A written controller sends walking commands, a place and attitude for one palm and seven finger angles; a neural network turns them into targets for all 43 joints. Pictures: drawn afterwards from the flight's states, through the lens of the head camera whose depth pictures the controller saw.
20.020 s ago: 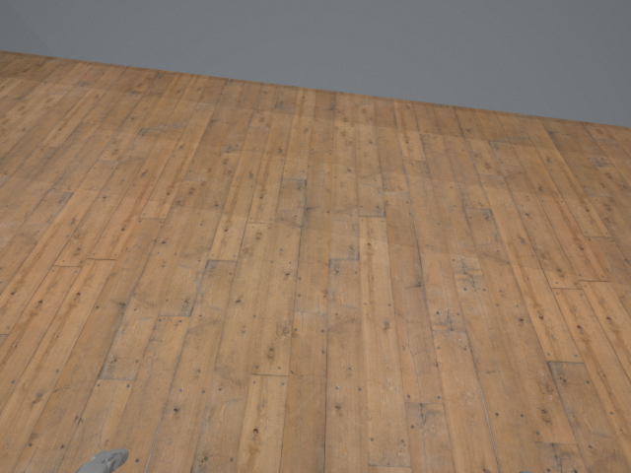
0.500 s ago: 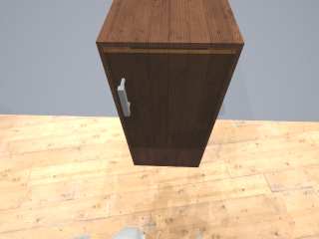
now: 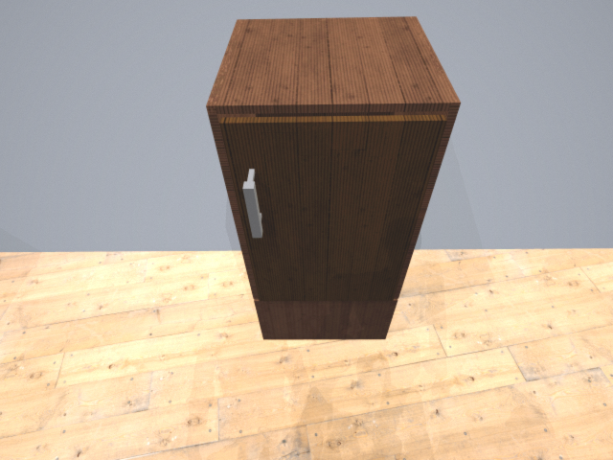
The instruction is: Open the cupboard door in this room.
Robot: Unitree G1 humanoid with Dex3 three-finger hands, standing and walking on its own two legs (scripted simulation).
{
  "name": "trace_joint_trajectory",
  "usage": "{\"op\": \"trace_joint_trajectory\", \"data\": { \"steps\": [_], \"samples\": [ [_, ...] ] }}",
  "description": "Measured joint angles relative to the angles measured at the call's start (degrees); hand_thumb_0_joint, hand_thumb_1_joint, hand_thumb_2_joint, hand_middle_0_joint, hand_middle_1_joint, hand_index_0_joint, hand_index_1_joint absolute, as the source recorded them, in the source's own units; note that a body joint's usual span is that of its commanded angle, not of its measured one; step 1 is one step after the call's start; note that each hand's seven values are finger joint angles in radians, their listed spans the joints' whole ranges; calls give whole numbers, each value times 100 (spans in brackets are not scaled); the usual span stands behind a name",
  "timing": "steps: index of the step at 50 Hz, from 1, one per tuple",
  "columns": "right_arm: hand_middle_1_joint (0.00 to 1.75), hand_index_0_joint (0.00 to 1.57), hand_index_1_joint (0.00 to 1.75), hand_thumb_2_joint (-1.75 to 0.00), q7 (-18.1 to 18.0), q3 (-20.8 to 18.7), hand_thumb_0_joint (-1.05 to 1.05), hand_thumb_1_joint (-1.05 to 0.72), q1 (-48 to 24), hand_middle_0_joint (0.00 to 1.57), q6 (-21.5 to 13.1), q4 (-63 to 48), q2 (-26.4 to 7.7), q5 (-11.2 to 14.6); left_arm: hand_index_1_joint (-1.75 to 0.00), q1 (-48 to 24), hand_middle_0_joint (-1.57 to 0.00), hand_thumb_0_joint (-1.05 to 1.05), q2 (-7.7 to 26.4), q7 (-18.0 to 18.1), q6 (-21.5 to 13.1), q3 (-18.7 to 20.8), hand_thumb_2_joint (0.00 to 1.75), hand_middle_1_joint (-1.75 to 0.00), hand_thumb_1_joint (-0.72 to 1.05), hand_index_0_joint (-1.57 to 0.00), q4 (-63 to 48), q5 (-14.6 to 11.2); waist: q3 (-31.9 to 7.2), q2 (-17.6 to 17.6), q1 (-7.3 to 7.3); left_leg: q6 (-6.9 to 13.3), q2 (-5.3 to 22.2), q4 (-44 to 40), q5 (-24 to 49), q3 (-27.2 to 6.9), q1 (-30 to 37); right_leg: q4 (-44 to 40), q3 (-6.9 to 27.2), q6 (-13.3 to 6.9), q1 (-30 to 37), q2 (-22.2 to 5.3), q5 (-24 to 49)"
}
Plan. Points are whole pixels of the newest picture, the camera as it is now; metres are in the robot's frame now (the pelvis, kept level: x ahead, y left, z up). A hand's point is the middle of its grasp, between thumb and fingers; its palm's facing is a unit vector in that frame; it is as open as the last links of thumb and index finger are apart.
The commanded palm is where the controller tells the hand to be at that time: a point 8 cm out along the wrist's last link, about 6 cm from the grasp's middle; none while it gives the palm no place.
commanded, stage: come to a stop and stand still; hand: left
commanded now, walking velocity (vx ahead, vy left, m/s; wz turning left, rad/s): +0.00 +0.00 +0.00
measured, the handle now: (254, 204) +0.58 +0.14 -0.05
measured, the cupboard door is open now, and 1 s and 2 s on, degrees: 0 0 0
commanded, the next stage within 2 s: look again from close up in 0.42 s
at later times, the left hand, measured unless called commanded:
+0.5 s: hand out of the picture -0.03 +0.13 -0.18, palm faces +0.04 -0.99 -0.14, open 7.4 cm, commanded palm none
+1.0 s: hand out of the picture +0.02 +0.18 -0.18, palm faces +0.02 -0.97 -0.23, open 7.4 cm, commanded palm none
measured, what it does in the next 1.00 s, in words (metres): stands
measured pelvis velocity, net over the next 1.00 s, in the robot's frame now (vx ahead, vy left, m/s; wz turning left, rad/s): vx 0.00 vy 0.00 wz -0.01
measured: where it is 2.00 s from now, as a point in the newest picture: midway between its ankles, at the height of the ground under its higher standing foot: outside the picture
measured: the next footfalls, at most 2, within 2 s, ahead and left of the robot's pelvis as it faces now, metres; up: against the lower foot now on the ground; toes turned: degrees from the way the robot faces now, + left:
none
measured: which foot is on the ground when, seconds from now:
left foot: down 0.00-1.00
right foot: down 0.00-1.00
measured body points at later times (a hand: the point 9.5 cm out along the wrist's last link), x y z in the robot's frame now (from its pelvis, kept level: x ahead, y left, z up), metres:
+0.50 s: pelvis -0.01 -0.02 +0.00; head +0.00 -0.02 +0.45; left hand -0.03 +0.18 -0.16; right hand -0.06 -0.22 -0.16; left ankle +0.02 +0.10 -0.74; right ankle -0.04 -0.12 -0.74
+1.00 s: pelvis +0.00 +0.00 -0.01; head +0.01 -0.01 +0.44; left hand +0.02 +0.23 -0.16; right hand +0.02 -0.23 -0.17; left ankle +0.02 +0.10 -0.74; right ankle -0.04 -0.12 -0.74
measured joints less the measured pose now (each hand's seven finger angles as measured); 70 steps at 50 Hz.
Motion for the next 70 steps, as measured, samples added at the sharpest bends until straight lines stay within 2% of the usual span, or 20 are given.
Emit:
{"op": "trace_joint_trajectory", "data": {
  "steps": [15,26,28,31,36,42,57,58,59,61,63,64,67,70],
  "samples": [
    [29,20,30,-90,18,155,0,-91,738,20,42,462,238,-41,-30,129,-20,1,-83,25,-65,-37,90,-29,92,-20,13,-42,2,-116,-102,-179,218,-155,202,-104,48,-238,-92,-190,94,236,208],
    [29,20,30,-90,-10,156,0,-91,724,20,-14,443,399,-35,-30,280,-20,0,-245,41,-94,-49,90,-29,91,-20,56,-41,20,-120,-73,-194,254,-87,161,-114,-11,-245,-97,-206,68,271,208],
    [29,20,30,-90,35,183,0,-91,672,20,-19,298,347,-47,-30,312,-20,0,-299,99,-188,-77,90,-29,91,-20,15,11,18,-7,-64,-201,341,252,24,-157,-247,-202,-125,-203,-24,347,213],
    [29,20,30,-90,79,181,0,-91,634,20,-65,-11,279,-94,-30,365,-20,0,-314,90,-236,-84,90,-30,91,-20,-106,28,1,85,-133,-150,343,660,-195,-203,-488,116,-167,-197,-206,338,48],
    [29,20,30,-90,49,192,2,-93,636,20,-73,-186,131,-128,-30,335,-20,0,-214,73,-195,-52,90,-30,91,-20,-223,35,-85,123,-83,-71,219,835,-344,-154,-509,469,-128,-118,-307,196,-195],
    [29,20,30,-90,47,213,2,-93,548,20,-95,-220,41,-112,-30,257,-20,0,-12,60,-162,-6,90,-29,91,-20,-356,34,-141,46,-28,-26,129,700,-339,-56,-387,510,-36,-67,-290,100,-256],
    [29,20,30,-90,69,245,0,-91,164,20,-117,-181,-63,-71,-30,18,-20,0,221,49,-157,-6,90,-29,91,-20,-436,46,-65,-88,17,-60,184,542,-310,-8,-284,265,15,-69,-171,159,-173],
    [29,20,30,-90,57,242,1,-91,235,20,-164,-415,-79,-3,-30,286,-20,0,196,47,178,123,90,-30,91,-20,-1318,-173,-57,-93,-4,-63,196,607,-335,-25,-354,286,-2,-70,-218,171,-167],
    [29,20,30,-90,-18,245,1,-91,363,20,-397,-672,-81,43,-30,613,-20,1,191,84,248,234,90,-30,91,-20,-2410,-317,-58,-150,34,-60,166,592,-329,-10,-367,387,12,-88,-292,140,-190],
    [29,20,30,-90,-134,190,1,-91,526,20,-908,-1087,-91,132,-30,1074,-20,1,191,287,-42,286,89,-30,90,-20,-4143,-593,-190,-244,24,-67,60,571,-290,3,-460,713,-16,-122,-530,20,-313],
    [29,20,30,-90,-164,90,1,-91,513,20,-1196,-1497,-158,126,-32,994,-20,1,124,255,-474,425,88,-32,88,-20,-5029,-790,-330,-186,-88,-58,6,851,-336,-105,-802,947,-121,-89,-780,-44,-487],
    [30,20,30,-90,-157,51,1,-91,439,20,-1258,-1673,-206,91,-32,842,-20,1,88,143,-796,542,88,-32,87,-20,-5208,-877,-435,-129,-132,-59,25,1081,-398,-155,-1080,1124,-170,-87,-1016,-35,-545],
    [30,20,30,-90,-37,-63,1,-91,119,20,-1345,-2169,-291,11,-35,408,-20,1,103,-531,-2000,892,86,-35,82,-20,-5279,-1151,-783,-114,-136,-105,143,1940,-666,-170,-2098,1963,-171,-154,-2027,31,-782],
    [30,20,30,-90,117,-176,1,-90,-194,20,-1414,-2653,-375,-4,-39,215,-21,0,231,-1520,-3141,1080,84,-39,77,-20,-5172,-1400,-1033,-223,-64,-166,270,2971,-1021,-174,-3167,2973,-144,-238,-3093,102,-1056]
  ]
}}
